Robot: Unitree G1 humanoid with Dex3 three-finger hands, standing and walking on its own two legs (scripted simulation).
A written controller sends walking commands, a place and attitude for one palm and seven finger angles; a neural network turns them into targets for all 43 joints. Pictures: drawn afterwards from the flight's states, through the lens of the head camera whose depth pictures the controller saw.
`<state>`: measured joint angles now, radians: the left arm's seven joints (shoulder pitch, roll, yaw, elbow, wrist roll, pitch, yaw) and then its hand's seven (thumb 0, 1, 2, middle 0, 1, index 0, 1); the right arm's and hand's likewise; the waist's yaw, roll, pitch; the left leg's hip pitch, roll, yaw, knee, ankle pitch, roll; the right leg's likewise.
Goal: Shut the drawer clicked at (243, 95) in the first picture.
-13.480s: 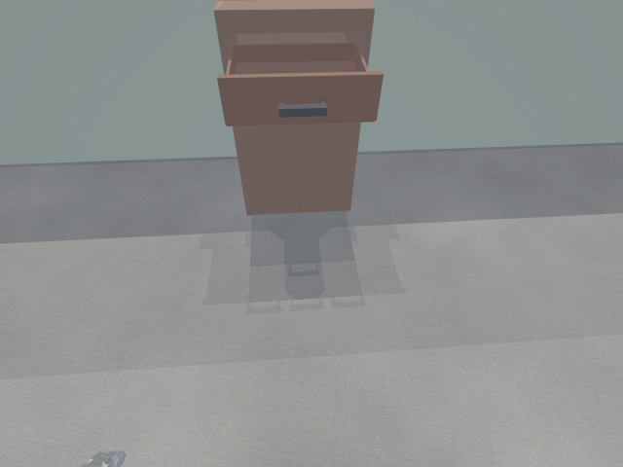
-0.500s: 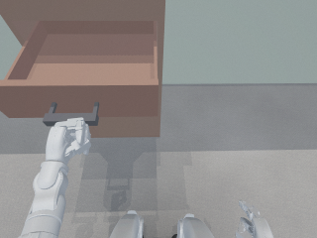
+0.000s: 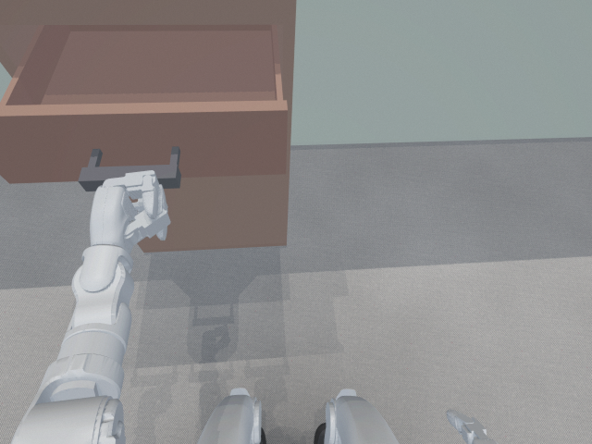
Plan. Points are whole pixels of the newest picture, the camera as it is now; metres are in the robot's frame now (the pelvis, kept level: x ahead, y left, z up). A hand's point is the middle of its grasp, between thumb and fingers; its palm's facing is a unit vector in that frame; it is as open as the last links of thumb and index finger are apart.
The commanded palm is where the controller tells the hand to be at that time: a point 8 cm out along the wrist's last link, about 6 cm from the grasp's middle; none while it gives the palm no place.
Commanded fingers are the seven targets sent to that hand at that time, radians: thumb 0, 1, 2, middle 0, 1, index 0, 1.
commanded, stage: push the drawer shut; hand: left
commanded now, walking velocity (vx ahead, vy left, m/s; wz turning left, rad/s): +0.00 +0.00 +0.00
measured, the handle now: (134, 166) +0.49 +0.24 +0.04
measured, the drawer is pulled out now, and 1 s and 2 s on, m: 0.19 0.07 0.00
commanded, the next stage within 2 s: pull the fist back off the drawer in 1.92 s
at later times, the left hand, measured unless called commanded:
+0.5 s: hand (168, 171) +0.48 +0.19 +0.04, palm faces +0.06 -1.00 -0.05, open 3.1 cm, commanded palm +0.47 +0.23 +0.04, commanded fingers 0.00 0.90 0.90 -1.40 -1.60 -1.40 -1.60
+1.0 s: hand (170, 142) +0.54 +0.19 +0.04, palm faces +0.05 -1.00 -0.05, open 3.2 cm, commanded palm +0.53 +0.23 +0.04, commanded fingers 0.00 0.90 0.90 -1.40 -1.60 -1.40 -1.60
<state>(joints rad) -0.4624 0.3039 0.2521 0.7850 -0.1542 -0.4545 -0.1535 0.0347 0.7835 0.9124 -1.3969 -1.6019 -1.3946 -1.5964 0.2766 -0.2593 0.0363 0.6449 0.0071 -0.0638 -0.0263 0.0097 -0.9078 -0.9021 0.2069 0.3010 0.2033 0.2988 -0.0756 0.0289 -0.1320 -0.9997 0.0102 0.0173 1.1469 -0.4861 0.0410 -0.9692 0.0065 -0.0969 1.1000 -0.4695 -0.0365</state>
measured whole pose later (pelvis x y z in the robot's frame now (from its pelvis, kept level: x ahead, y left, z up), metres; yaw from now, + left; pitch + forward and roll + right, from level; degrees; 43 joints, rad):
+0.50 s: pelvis +0.00 +0.01 -0.01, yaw -1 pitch +23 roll -3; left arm -0.75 0.40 0.34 1.08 -0.09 -0.49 -0.15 0.02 0.78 0.91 -1.40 -1.60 -1.39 -1.60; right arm 0.30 -0.26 0.04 0.65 -0.02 0.00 0.00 0.01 -0.91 -0.90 0.21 0.30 0.20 0.30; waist -0.13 0.03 -0.13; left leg -1.09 0.02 0.02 1.18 -0.50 0.05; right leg -1.05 0.01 -0.10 1.12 -0.47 -0.03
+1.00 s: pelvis +0.01 +0.00 -0.01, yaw -2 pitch +26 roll -4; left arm -0.93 0.55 0.43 1.21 -0.04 -0.45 -0.19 0.04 0.76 0.90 -1.40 -1.60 -1.39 -1.60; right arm 0.34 -0.27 0.06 0.64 -0.03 0.05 0.01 0.00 -0.91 -0.90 0.21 0.30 0.20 0.30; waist -0.20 0.04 -0.12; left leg -1.16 0.04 0.00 1.21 -0.51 0.04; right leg -1.11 0.04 -0.11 1.12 -0.47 -0.04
